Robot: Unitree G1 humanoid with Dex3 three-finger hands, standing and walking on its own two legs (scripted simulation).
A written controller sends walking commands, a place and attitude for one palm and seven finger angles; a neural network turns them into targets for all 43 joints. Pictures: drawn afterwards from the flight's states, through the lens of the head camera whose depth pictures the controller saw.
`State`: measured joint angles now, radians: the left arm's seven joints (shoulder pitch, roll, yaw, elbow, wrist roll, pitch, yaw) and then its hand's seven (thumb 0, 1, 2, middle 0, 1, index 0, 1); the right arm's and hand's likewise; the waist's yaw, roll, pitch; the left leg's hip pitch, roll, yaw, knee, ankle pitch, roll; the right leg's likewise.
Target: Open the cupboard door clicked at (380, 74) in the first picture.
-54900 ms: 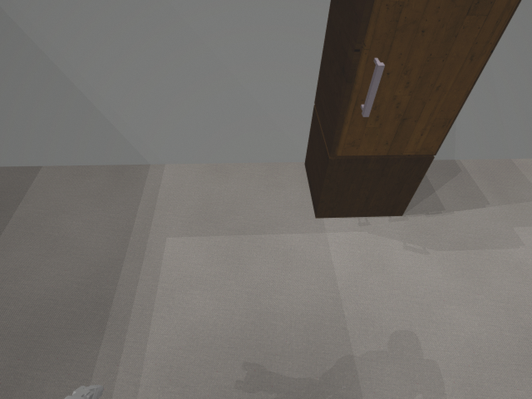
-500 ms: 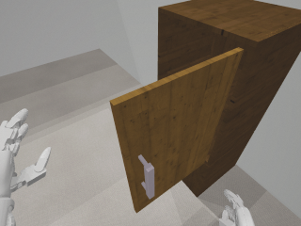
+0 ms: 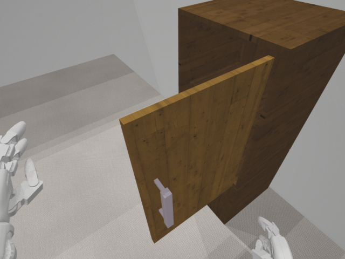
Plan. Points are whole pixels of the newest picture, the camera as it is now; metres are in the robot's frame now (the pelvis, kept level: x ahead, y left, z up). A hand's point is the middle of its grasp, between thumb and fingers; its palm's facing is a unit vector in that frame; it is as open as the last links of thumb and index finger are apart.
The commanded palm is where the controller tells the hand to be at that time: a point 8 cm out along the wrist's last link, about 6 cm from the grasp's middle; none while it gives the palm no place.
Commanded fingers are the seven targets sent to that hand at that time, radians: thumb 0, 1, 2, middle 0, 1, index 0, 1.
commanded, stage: step back with the hand held close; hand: left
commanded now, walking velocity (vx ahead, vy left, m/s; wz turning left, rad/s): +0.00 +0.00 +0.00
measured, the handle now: (163, 204) +0.27 +0.07 -0.05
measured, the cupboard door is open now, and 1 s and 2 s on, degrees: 90 90 90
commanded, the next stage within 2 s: stop stepping back and stand still in 1.16 s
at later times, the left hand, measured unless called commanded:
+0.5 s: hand (24, 200) +0.16 +0.27 +0.16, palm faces +0.36 -0.78 -0.52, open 7.4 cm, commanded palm +0.10 +0.31 +0.18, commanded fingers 0.00 0.90 0.90 -0.20 -0.30 -0.20 -0.30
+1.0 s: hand out of the picture +0.03 +0.30 +0.16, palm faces +0.53 -0.72 -0.44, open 7.5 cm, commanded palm -0.03 +0.33 +0.18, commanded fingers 0.00 0.90 0.90 -0.20 -0.30 -0.20 -0.30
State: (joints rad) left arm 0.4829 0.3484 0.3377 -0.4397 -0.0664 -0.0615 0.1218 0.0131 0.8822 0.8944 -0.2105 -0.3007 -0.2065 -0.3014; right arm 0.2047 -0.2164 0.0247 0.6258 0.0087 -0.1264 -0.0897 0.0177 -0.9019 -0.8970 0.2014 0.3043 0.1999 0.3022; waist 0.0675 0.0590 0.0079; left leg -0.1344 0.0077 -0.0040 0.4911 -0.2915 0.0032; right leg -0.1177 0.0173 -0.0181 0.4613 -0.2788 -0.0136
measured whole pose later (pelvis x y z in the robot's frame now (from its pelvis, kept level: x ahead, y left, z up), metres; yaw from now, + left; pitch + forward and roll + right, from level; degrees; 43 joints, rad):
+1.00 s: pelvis -0.14 +0.02 -0.02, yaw +6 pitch -2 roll -1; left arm 0.52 0.39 0.43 -0.55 -0.01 -0.23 0.17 0.01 0.88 0.90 -0.21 -0.30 -0.21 -0.30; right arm 0.19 -0.21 -0.01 0.63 0.00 -0.08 -0.06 0.02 -0.90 -0.90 0.20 0.30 0.20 0.30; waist 0.01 -0.02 0.06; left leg -0.46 -0.01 0.04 0.72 -0.39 0.01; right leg -0.42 0.02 0.06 0.62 -0.17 0.03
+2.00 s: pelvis -0.31 +0.01 -0.01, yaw -5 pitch -2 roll +1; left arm 0.49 0.41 0.45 -0.42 -0.03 -0.23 0.17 0.01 0.88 0.90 -0.21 -0.30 -0.21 -0.30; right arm 0.25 -0.20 -0.02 0.68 0.00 -0.14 -0.09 0.02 -0.90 -0.90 0.20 0.30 0.20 0.30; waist -0.03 -0.04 0.01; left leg -0.33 0.02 0.08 0.59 -0.23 0.00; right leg -0.18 -0.01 0.01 0.65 -0.45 0.00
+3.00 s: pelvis -0.33 +0.03 +0.00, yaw -2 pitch -2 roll +0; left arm 0.35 0.14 0.01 1.15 0.01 0.00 0.04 0.00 0.91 0.90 -0.20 -0.30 -0.19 -0.30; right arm 0.29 -0.11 0.00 1.16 -0.02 0.03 -0.03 0.02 -0.91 -0.90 0.20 0.30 0.20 0.30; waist -0.01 0.03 0.04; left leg -0.29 0.01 0.03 0.44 -0.12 0.02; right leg -0.11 -0.02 -0.05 0.47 -0.32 0.00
